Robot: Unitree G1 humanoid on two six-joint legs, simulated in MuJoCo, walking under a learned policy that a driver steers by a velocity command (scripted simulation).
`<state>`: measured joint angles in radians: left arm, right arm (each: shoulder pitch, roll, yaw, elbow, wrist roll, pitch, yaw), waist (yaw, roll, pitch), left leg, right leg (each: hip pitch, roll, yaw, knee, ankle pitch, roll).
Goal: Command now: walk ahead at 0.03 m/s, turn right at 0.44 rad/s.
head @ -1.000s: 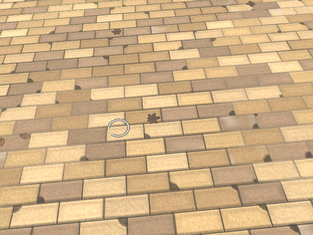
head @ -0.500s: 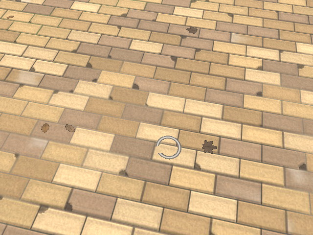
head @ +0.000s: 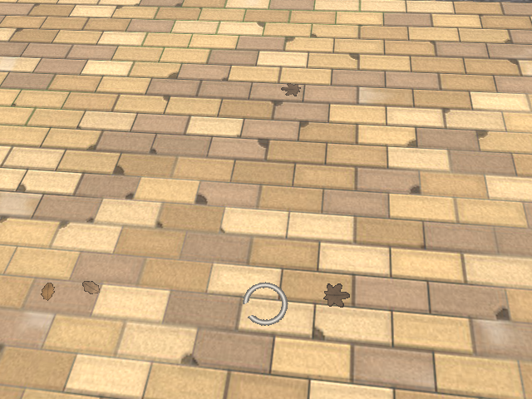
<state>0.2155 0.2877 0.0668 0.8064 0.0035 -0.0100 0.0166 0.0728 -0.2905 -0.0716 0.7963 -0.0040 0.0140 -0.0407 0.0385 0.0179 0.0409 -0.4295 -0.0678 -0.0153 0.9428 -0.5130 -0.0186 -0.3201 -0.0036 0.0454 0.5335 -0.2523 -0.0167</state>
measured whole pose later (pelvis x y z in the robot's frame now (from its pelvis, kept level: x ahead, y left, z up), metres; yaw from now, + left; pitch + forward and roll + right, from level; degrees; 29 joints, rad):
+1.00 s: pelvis +0.01 +0.06 -0.01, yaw -3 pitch +1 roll -1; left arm 0.10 0.32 0.09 0.79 0.01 0.03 0.04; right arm 0.17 -0.32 -0.08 0.78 0.00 0.04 0.02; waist -0.01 -0.04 0.07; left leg -0.32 -0.02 0.03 0.63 -0.33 0.06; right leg -0.35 -0.08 -0.02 0.88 -0.54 0.07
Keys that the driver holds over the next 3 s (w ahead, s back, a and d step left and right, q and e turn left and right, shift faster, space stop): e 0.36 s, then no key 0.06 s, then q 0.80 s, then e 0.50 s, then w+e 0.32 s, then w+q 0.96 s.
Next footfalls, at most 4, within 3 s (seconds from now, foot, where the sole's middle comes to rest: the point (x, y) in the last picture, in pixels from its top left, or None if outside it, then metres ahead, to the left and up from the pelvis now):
0.28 left None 0.08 0.13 -0.77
0.60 right None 0.01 -0.12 -0.77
0.94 left None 0.05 0.14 -0.77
1.44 right None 0.09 -0.09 -0.77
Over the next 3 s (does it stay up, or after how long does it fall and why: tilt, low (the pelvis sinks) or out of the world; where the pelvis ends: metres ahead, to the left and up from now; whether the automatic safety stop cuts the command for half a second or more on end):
stays up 0.59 -0.16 -0.02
